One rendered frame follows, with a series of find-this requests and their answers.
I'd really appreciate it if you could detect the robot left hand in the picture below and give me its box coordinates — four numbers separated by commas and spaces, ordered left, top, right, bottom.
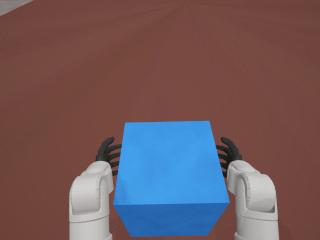
95, 137, 122, 176

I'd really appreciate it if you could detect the robot right forearm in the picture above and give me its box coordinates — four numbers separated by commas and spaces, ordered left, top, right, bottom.
227, 160, 279, 240

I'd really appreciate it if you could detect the robot left forearm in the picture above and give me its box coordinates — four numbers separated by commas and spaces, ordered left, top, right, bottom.
69, 161, 114, 240

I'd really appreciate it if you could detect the robot right hand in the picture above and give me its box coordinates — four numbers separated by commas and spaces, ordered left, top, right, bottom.
215, 137, 242, 178

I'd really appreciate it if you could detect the carton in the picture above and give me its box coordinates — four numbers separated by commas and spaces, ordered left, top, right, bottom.
113, 121, 230, 237

